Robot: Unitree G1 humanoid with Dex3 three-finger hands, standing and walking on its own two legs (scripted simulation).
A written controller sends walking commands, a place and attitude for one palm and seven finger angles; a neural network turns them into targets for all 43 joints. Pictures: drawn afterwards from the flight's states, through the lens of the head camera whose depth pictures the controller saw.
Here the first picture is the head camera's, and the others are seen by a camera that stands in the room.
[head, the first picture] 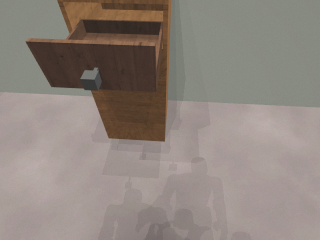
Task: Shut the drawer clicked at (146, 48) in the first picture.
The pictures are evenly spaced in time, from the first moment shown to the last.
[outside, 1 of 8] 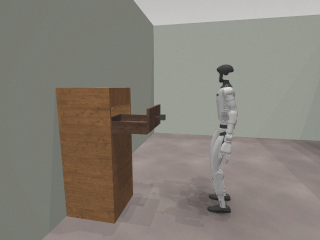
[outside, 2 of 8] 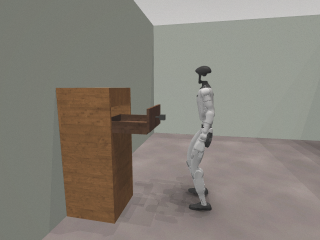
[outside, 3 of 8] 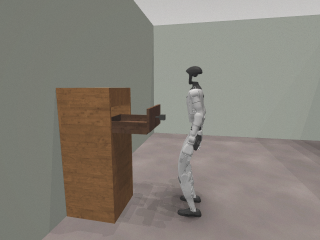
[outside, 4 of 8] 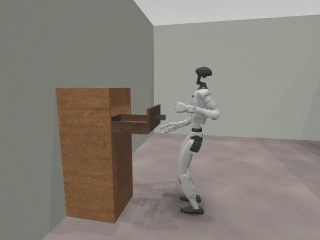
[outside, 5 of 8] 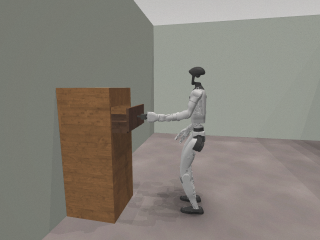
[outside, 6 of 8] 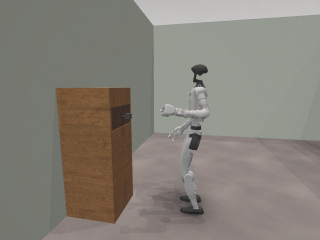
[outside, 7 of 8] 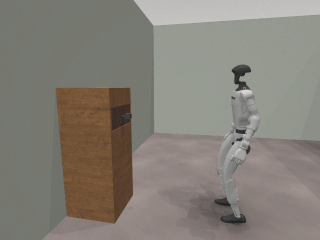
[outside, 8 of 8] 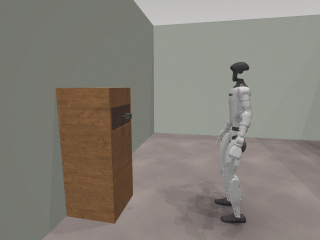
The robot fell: no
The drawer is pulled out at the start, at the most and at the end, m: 0.30 0.30 0.00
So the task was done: yes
